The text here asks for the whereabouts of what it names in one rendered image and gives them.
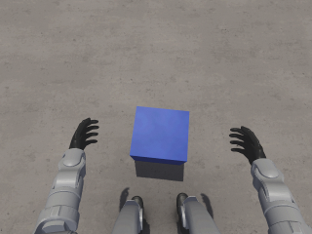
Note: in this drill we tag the right robot thigh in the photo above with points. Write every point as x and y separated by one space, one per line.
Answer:
195 217

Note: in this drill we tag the right robot forearm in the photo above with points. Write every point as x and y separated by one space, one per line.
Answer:
279 207

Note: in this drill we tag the robot right hand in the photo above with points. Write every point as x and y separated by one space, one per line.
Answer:
253 150

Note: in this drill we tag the left robot shin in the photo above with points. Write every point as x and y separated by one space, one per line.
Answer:
131 202

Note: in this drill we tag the left robot forearm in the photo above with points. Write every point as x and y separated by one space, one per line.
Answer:
62 206

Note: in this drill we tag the robot left hand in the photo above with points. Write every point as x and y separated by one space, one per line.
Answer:
81 134

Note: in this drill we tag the carton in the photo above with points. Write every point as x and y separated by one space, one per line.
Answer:
160 135

